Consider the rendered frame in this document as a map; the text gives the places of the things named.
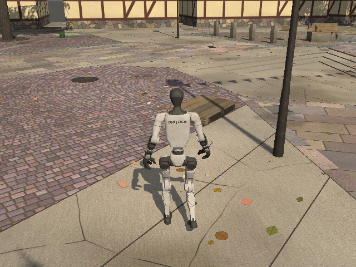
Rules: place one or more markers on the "left robot shin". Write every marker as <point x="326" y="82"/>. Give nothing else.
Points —
<point x="166" y="199"/>

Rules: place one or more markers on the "robot left upper arm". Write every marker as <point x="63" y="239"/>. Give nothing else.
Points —
<point x="157" y="127"/>

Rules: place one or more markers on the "right robot hand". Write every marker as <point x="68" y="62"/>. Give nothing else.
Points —
<point x="207" y="153"/>

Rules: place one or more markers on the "left robot hand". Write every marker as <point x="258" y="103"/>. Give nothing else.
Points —
<point x="147" y="161"/>

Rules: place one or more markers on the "robot left forearm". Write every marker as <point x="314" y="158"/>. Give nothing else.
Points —
<point x="150" y="149"/>

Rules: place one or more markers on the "robot left foot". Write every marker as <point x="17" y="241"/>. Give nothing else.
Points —
<point x="167" y="219"/>

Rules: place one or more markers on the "robot right upper arm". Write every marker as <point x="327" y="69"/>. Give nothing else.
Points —
<point x="197" y="125"/>

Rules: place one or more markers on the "robot right forearm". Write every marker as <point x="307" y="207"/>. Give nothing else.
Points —
<point x="204" y="144"/>

